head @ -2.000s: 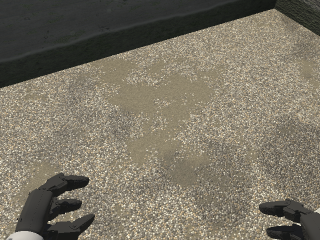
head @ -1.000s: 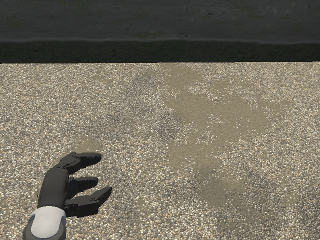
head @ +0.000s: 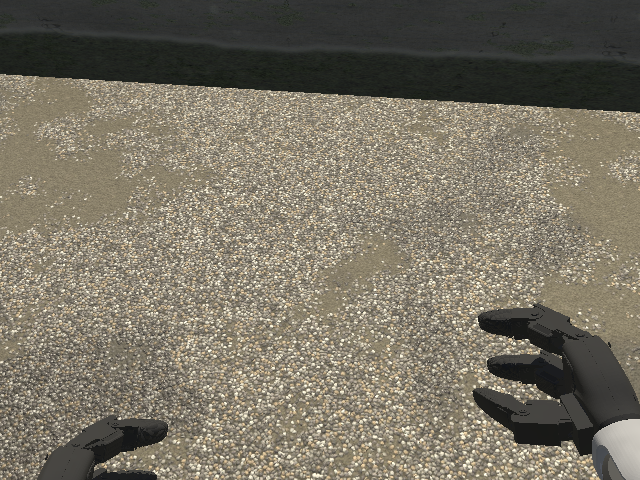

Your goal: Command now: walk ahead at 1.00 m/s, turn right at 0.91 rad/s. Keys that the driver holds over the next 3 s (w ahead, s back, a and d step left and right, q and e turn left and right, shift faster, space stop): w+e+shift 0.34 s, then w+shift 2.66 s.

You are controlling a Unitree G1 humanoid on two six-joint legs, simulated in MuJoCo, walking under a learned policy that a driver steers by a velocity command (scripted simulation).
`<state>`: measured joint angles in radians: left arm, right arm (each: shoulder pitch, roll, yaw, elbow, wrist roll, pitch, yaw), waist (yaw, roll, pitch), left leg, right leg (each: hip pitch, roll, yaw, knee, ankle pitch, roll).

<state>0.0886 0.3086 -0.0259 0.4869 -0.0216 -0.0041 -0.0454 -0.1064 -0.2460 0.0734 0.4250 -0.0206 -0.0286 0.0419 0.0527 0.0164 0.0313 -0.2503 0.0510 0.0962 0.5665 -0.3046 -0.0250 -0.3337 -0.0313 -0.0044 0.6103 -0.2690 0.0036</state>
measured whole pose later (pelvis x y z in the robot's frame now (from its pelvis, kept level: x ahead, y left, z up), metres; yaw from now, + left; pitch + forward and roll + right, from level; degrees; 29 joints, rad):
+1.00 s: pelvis +0.02 +0.01 +0.00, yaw -19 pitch -2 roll +1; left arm 0.15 0.20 -0.06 0.52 -0.03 -0.04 -0.10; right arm 0.08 -0.20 0.04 0.46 -0.03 0.00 -0.05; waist 0.05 -0.01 0.03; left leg -0.08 0.11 0.31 0.50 -0.37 -0.03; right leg -0.31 0.12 0.27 0.57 -0.21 0.01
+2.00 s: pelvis +0.02 +0.02 +0.00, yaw -21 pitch -1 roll +1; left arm 0.09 0.24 -0.10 0.55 -0.02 -0.05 -0.09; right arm 0.14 -0.22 0.06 0.41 -0.03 0.01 -0.05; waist 0.02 -0.01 0.01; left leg -0.08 0.11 0.32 0.53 -0.40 -0.02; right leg -0.33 0.11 0.24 0.59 -0.22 0.02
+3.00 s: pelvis +0.02 +0.00 +0.00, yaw -22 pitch -2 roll +1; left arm 0.04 0.23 -0.10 0.56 -0.01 -0.06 -0.10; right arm 0.16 -0.22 0.06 0.41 -0.02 0.01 -0.05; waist 0.01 -0.01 0.02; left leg -0.05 0.12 0.31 0.50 -0.39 -0.04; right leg -0.32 0.12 0.22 0.57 -0.21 0.00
